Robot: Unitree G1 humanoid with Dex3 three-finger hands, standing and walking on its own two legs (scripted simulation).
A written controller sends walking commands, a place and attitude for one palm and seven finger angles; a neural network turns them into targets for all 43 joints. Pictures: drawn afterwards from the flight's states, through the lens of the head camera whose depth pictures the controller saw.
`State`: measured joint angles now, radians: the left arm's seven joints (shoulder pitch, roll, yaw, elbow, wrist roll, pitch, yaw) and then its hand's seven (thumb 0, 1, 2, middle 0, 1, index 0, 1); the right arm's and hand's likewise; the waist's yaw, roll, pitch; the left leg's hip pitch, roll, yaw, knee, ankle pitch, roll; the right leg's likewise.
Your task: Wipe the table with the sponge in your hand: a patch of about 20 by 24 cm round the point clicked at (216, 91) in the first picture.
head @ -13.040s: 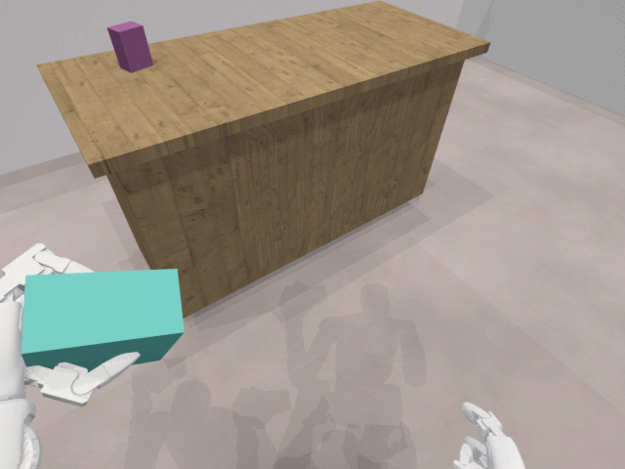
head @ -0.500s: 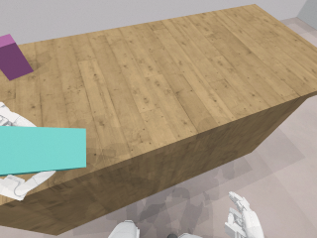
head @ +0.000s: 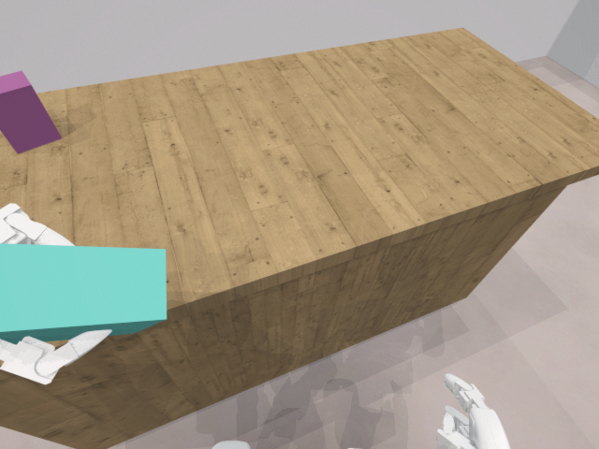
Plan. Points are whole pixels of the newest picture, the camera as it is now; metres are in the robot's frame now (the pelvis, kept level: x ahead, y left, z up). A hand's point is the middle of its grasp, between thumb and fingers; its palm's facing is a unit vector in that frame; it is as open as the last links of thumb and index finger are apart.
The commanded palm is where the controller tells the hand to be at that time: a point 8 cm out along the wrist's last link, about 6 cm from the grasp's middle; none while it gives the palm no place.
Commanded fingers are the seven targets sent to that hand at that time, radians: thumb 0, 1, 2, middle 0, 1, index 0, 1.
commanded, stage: come to a stop and stand still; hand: left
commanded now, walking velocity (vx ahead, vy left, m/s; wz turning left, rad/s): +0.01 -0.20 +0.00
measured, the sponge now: (104, 297) +0.23 +0.21 +0.15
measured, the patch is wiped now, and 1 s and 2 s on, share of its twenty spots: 0.00 0.00 0.00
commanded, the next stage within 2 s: look again from close up in 1.50 s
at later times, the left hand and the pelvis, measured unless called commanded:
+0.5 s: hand (55, 269) +0.23 +0.24 +0.20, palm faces +0.41 -0.77 -0.49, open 10.0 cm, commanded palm +0.15 +0.26 +0.19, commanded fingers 0.00 0.10 1.30 -1.20 -1.60 -1.20 -1.60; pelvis +0.01 -0.03 +0.01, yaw +3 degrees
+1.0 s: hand (44, 276) +0.23 +0.25 +0.18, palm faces +0.44 -0.82 -0.36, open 10.0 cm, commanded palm +0.17 +0.28 +0.19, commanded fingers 0.00 0.10 1.30 -1.20 -1.60 -1.20 -1.60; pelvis +0.01 +0.00 +0.02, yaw +0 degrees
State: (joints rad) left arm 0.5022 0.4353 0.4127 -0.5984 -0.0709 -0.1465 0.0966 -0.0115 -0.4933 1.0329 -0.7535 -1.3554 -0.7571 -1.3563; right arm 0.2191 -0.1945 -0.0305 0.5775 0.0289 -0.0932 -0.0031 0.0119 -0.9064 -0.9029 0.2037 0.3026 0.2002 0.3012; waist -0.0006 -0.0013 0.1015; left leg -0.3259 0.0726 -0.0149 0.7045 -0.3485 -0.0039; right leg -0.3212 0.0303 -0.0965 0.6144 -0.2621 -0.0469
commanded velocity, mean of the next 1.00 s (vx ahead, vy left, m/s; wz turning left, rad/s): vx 0.00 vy -0.01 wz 0.00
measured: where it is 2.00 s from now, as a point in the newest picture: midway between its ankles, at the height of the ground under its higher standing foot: outside the picture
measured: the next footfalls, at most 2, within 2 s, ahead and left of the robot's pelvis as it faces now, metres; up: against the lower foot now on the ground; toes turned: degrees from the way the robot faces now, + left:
left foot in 0.36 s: +0.04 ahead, +0.09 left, +0.00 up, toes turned +2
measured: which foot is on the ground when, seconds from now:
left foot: down 0.00-0.14, up 0.16-0.34, down 0.36-1.00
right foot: down 0.00-1.00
